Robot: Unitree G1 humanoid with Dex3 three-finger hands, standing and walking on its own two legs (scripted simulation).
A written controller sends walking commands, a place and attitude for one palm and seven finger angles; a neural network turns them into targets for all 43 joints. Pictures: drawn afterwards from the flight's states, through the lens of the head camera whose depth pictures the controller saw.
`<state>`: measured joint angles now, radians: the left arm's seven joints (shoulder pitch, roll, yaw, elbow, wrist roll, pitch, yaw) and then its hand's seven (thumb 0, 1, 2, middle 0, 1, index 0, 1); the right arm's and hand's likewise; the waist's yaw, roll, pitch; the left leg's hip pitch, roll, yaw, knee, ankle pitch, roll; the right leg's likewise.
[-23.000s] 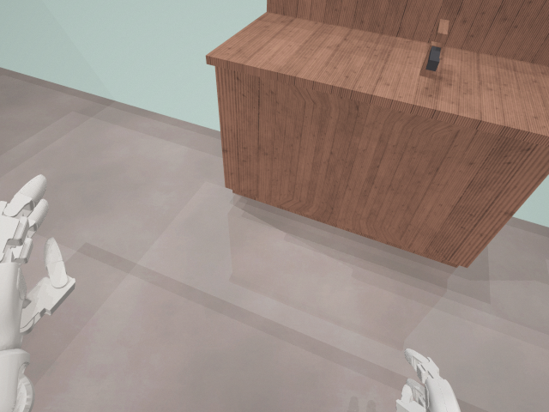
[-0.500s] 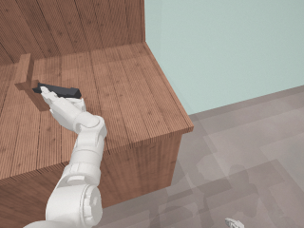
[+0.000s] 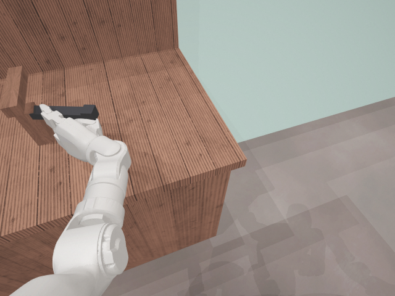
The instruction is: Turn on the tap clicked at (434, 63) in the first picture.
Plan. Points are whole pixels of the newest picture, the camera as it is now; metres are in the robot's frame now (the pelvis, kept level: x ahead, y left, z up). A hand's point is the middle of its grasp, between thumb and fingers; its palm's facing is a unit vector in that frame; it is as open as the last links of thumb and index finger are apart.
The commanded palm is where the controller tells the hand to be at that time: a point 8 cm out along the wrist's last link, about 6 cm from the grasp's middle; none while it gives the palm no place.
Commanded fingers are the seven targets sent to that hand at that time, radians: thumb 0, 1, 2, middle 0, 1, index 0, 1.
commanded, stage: lift the hand up off the lever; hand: left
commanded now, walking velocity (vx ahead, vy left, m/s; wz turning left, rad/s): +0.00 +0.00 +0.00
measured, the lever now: (89, 113) +0.48 +0.23 +0.10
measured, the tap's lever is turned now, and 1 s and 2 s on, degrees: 68 74 74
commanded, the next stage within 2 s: none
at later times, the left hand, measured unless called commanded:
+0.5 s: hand (96, 115) +0.46 +0.21 +0.12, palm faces +0.82 -0.56 -0.07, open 7.8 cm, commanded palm +0.40 +0.21 +0.12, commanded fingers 0.00 0.90 0.90 -0.15 -0.15 -0.15 -0.15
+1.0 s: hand (94, 113) +0.44 +0.20 +0.14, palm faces +0.82 -0.56 -0.09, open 7.8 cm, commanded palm +0.39 +0.21 +0.14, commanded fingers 0.00 0.90 0.90 -0.15 -0.15 -0.15 -0.15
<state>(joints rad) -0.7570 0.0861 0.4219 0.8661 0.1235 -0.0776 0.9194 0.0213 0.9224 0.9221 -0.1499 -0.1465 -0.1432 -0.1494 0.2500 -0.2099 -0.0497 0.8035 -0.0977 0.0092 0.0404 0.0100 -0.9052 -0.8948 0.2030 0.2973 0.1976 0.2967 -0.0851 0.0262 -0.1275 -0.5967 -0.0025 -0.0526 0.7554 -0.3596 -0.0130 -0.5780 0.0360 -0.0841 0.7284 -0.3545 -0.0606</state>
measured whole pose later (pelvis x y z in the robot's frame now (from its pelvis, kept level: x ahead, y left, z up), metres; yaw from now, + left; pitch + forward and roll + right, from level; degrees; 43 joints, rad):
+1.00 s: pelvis +0.01 -0.01 +0.01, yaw +0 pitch +8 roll +0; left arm -0.69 0.04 0.36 0.67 0.09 0.09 0.89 0.02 0.90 0.90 -0.15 -0.15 -0.15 -0.15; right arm 0.21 -0.21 -0.05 0.78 -0.08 0.02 0.03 0.01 -0.91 -0.89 0.20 0.30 0.20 0.30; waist -0.04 0.04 -0.12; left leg -0.45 0.00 -0.06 0.64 -0.33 -0.02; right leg -0.44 0.04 -0.08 0.63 -0.33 -0.07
